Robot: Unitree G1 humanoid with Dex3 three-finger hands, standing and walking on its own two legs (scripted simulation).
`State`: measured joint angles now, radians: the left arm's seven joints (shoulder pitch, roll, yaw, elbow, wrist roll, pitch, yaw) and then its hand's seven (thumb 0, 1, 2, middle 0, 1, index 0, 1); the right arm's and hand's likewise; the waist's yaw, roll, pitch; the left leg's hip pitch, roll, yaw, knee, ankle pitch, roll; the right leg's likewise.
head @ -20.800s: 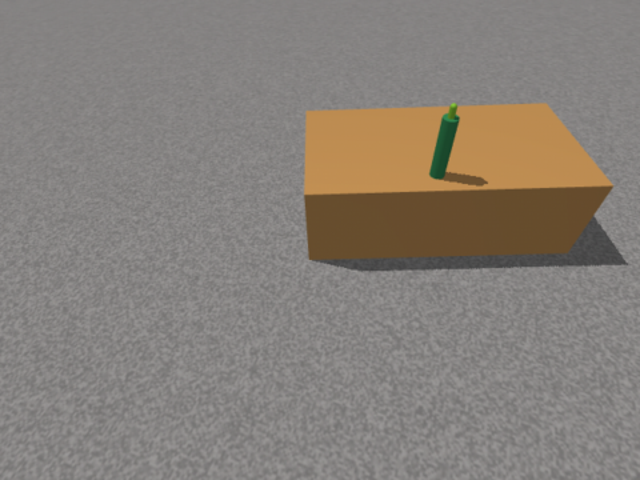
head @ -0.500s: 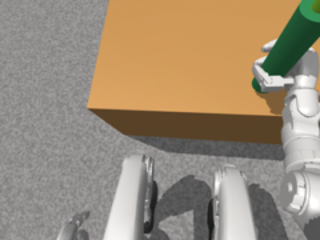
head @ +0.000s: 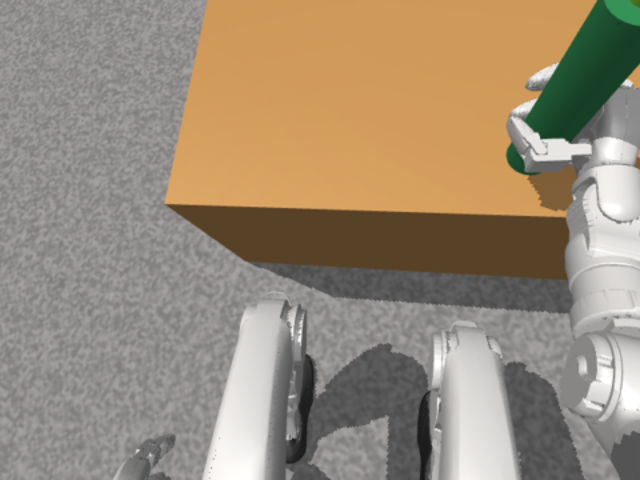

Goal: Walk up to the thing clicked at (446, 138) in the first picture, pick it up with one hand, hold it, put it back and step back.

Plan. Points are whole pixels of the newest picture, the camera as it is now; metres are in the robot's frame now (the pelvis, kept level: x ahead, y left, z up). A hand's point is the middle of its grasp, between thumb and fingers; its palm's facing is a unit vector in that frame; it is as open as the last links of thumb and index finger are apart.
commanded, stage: lower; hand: right
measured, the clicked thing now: (582, 82) +0.53 -0.17 +0.06
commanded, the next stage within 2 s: loosen in 0.02 s
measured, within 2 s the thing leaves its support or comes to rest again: neither
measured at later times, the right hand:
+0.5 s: hand (543, 119) +0.53 -0.16 +0.00, palm faces +0.03 +1.00 -0.02, open 9.0 cm
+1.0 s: hand (600, 92) +0.53 -0.20 +0.04, palm faces +0.08 +1.00 -0.06, open 16.4 cm
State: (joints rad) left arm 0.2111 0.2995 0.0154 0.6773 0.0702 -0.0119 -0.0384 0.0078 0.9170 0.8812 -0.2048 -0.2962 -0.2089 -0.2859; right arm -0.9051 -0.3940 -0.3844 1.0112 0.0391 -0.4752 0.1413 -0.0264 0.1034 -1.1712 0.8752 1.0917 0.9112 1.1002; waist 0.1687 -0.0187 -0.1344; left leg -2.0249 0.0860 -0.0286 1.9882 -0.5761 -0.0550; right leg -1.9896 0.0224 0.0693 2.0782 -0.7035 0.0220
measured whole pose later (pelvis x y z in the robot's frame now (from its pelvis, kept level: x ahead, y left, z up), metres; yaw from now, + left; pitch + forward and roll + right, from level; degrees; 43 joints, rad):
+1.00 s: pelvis +0.00 +0.00 +0.01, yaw +1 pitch +34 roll +3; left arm 0.20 0.28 0.00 0.66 0.04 0.02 -0.02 0.01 0.92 0.87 -0.20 -0.29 -0.21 -0.28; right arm -0.90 -0.46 -0.43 0.92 0.03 -0.38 0.15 -0.02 0.47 -0.14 0.20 0.18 0.20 0.18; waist 0.16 -0.02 -0.13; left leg -1.97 0.08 -0.02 1.94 -0.57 -0.06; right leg -1.94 0.01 0.07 2.04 -0.70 0.01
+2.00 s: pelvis +0.08 +0.00 +0.29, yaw +1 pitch +11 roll +2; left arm 0.29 0.22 -0.01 0.60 -0.04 0.06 0.11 0.01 0.90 0.90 -0.21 -0.30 -0.21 -0.29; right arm -0.05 -0.27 -0.11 0.59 0.02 0.06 -0.14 -0.02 0.53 -0.05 0.06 0.06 0.06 0.05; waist 0.06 -0.01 -0.08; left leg -0.69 0.04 0.03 0.87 -0.37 -0.04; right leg -0.67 -0.06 0.03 0.95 -0.48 0.02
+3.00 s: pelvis +0.08 +0.00 +0.33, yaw +0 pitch -3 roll +0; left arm 0.24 0.32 0.02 0.87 0.05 0.02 0.01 0.01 0.90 0.90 -0.21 -0.30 -0.21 -0.30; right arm 0.26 -0.33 -0.01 0.84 -0.04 0.02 -0.02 -0.01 0.54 -0.05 0.05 0.05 0.05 0.05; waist 0.00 0.00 0.01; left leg -0.28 0.09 0.02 0.59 -0.27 -0.05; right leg -0.22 0.00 0.00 0.59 -0.33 0.01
